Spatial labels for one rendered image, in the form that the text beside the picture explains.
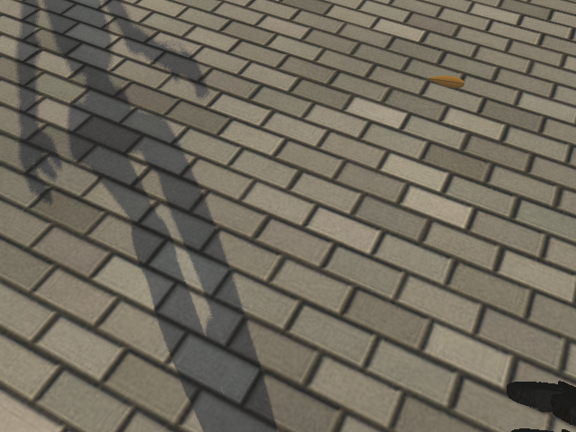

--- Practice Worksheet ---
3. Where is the robot right hand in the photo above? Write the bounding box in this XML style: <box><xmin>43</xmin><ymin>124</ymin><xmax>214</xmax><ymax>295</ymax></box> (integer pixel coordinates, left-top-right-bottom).
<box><xmin>507</xmin><ymin>381</ymin><xmax>576</xmax><ymax>432</ymax></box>

